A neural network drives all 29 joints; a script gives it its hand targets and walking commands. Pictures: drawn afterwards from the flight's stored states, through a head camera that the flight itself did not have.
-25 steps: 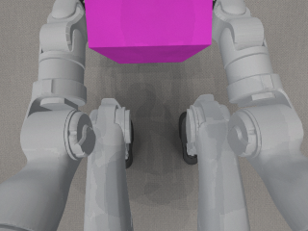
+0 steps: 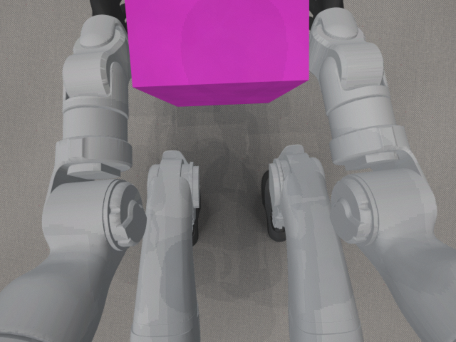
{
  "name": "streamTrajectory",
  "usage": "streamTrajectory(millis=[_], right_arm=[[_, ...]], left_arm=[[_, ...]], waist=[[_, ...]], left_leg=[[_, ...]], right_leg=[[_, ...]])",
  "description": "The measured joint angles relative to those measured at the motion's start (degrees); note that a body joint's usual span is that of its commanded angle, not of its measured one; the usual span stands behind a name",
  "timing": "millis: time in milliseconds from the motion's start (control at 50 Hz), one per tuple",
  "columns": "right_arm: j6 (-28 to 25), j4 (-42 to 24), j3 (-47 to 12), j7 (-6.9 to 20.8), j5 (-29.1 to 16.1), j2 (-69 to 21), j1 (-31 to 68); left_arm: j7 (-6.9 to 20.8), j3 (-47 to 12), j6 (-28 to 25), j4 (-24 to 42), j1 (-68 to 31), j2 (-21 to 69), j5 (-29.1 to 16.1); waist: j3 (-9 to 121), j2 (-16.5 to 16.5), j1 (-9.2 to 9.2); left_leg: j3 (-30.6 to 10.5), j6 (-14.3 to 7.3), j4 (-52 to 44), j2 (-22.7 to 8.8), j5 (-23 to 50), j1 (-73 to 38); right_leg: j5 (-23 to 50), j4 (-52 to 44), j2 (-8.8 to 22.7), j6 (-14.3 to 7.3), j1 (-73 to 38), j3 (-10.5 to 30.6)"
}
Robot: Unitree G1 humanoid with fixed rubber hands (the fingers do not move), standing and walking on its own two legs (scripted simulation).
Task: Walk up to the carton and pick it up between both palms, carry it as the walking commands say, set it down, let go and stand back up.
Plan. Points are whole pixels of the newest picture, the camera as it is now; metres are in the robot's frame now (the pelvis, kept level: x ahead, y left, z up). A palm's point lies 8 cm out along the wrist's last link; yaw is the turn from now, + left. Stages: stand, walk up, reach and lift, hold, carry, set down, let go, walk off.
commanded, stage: reach and lift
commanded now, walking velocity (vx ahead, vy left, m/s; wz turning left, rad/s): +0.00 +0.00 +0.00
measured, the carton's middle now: (219, 42) +0.53 +0.02 -0.13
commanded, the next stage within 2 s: none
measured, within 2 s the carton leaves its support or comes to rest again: neither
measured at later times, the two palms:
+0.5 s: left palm (75, 6) +0.51 +0.16 +0.02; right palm out of the picture +0.51 -0.11 +0.01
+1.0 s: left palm out of the picture +0.50 +0.17 +0.10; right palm out of the picture +0.50 -0.11 +0.09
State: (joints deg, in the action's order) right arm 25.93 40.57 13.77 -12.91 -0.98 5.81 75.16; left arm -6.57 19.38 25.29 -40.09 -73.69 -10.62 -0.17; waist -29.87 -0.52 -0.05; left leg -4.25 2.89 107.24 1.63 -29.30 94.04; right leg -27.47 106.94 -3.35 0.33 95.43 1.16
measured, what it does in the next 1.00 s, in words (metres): rises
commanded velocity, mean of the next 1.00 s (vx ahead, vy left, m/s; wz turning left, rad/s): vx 0.00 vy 0.00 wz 0.00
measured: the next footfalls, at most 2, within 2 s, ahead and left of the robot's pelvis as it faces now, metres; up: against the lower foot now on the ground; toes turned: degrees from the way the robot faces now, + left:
none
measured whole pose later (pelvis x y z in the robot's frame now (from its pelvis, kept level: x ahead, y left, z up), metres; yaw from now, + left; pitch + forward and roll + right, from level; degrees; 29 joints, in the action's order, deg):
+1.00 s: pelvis +0.01 +0.00 +0.12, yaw +0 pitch +6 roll +0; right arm 27.8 38.4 13.8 -12.3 0.2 2.7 63.5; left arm -6.5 17.2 27.0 -39.1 -63.1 -7.3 1.4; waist -27.9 -1.2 0.4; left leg -5.1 2.9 84.1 1.6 -25.7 64.9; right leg -24.4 83.2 -3.4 0.5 65.4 1.6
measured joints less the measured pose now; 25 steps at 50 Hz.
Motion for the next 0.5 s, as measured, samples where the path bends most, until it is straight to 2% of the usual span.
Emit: streamTrajectory(millis=[500], right_arm=[[1.5,-1.5,0.0,0.0,0.7,-1.5,-4.5]], left_arm=[[0.3,-0.7,0.9,0.9,4.6,1.2,0.6]], waist=[[0.2,-0.1,0.40]], left_leg=[[-0.3,0.0,-10.4,0.0,1.5,-13.9]], right_leg=[[1.4,-10.6,0.0,0.1,-14.3,0.2]])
